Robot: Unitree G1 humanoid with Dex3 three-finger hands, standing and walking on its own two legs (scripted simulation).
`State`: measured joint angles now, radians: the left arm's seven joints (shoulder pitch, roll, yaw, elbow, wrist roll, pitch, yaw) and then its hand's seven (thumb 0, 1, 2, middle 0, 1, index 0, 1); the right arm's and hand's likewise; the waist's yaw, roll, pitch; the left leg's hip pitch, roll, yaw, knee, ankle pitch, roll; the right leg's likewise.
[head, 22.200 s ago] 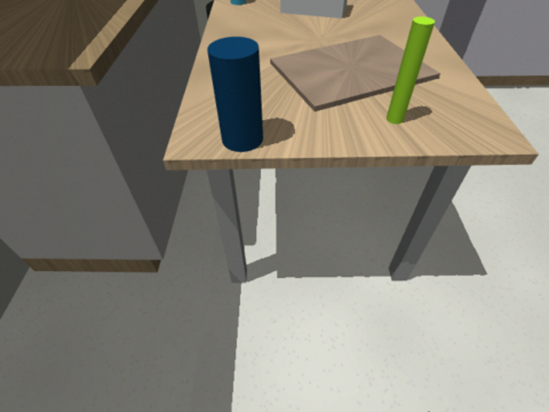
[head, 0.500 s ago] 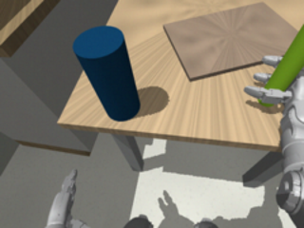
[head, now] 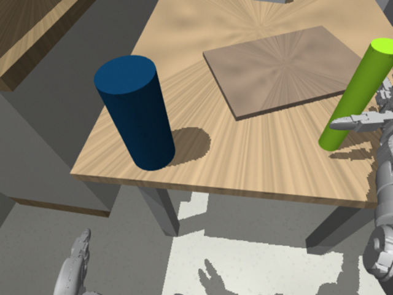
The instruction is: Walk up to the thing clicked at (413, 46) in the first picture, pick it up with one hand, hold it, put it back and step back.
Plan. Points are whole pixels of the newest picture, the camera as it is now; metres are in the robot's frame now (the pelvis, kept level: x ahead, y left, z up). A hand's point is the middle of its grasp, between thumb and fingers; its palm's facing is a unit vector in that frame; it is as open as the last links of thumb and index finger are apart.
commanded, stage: withdraw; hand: right
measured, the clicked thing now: (351, 105) +0.46 -0.22 +0.13
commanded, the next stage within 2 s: rise in 0.02 s
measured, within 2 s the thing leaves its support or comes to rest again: neither
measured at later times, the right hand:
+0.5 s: hand out of the picture +0.41 -0.39 +0.19, palm faces +0.54 +0.80 -0.27, open 17.5 cm
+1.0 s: hand out of the picture +0.21 -0.28 +0.17, palm faces +0.42 +0.81 -0.41, open 17.5 cm
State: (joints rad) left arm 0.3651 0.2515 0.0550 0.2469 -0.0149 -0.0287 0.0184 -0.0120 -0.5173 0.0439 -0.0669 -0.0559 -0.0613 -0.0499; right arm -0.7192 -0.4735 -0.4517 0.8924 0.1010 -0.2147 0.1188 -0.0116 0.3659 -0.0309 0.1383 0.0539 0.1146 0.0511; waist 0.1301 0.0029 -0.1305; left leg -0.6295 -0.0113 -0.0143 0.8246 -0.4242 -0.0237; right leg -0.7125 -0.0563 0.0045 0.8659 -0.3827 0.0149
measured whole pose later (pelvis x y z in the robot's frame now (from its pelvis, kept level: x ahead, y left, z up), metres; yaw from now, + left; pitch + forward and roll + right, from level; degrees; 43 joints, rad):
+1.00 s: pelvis +0.01 +0.00 +0.03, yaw -2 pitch +1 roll +0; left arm 0.37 0.26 0.16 0.36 -0.05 -0.01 0.07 -0.01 -0.51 0.06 -0.06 -0.05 -0.06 -0.04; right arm 0.37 -0.38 -0.35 -0.26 0.08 -0.10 -0.05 -0.01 0.55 -0.05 0.07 0.06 0.06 0.06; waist -0.04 -0.04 -0.04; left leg -0.26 0.03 0.00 0.59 -0.35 -0.03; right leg -0.35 -0.02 0.01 0.61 -0.29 0.01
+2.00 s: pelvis +0.00 +0.01 +0.04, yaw -3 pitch -1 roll +0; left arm 0.23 0.14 0.04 0.57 -0.01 -0.11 0.04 0.00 0.32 0.60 -0.16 -0.22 -0.15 -0.21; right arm 0.48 -0.20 -0.13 0.07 0.02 -0.21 0.00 -0.01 0.52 -0.07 0.07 0.06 0.06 0.06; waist -0.03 0.00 0.05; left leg -0.20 0.03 0.01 0.52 -0.31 -0.02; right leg -0.26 -0.01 0.01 0.49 -0.22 0.02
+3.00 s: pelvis +0.00 +0.01 +0.04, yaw -1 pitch -3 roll +0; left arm 0.19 0.37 0.01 0.95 0.02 0.00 -0.01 0.01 0.90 0.90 -0.21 -0.30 -0.20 -0.30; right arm 0.22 -0.38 0.00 0.94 -0.03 -0.03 -0.01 -0.01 0.54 -0.05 0.06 0.05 0.06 0.05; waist 0.01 -0.02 0.02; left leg -0.14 0.01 -0.01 0.49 -0.29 -0.01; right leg -0.20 -0.03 -0.01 0.49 -0.23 0.02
